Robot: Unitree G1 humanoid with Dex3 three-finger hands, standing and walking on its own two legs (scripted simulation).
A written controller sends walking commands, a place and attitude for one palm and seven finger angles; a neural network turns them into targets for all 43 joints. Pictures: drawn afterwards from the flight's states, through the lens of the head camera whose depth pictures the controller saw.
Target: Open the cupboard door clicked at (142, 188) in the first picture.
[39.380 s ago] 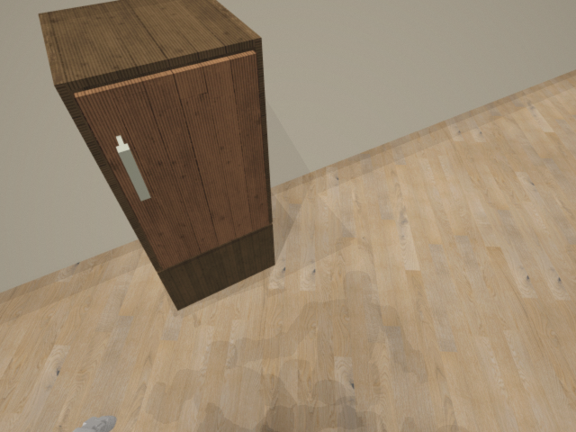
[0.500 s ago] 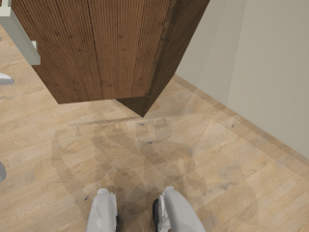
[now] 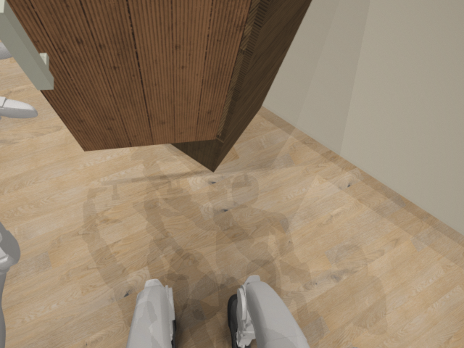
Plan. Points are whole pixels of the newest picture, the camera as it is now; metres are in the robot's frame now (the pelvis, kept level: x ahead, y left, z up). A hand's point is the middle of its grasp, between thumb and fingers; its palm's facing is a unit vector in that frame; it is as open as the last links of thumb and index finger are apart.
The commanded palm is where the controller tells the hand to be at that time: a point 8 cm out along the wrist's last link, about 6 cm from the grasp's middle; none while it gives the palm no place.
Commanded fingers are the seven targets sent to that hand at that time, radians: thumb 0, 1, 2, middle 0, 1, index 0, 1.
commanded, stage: slide the fingers in behind the handle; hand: left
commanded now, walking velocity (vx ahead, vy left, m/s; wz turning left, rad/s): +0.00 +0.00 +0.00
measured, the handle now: (24, 39) +0.56 +0.28 +0.07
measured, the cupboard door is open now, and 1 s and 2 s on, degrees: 43 43 43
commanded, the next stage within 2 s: close the thumb around the handle in 1.26 s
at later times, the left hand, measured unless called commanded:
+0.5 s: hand (18, 68) +0.51 +0.27 +0.07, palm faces +0.12 -0.99 +0.00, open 14.0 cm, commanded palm +0.49 +0.30 +0.07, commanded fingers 0.00 -0.50 0.30 -0.30 -1.20 -0.30 -1.20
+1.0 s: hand (41, 72) +0.51 +0.24 +0.07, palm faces +0.15 -0.99 -0.01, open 14.1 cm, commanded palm +0.49 +0.27 +0.07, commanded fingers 0.00 -0.50 0.30 -0.30 -1.20 -0.30 -1.20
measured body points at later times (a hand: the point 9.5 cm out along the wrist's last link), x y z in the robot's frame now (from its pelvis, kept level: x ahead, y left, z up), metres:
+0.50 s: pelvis +0.01 +0.00 +0.01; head +0.16 +0.04 +0.43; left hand +0.50 +0.33 +0.07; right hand +0.03 -0.27 -0.09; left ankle +0.03 +0.10 -0.63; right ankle +0.03 -0.14 -0.63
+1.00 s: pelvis +0.01 -0.01 +0.01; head +0.15 +0.03 +0.43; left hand +0.49 +0.30 +0.07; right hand +0.03 -0.27 -0.10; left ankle +0.03 +0.10 -0.63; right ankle +0.03 -0.14 -0.63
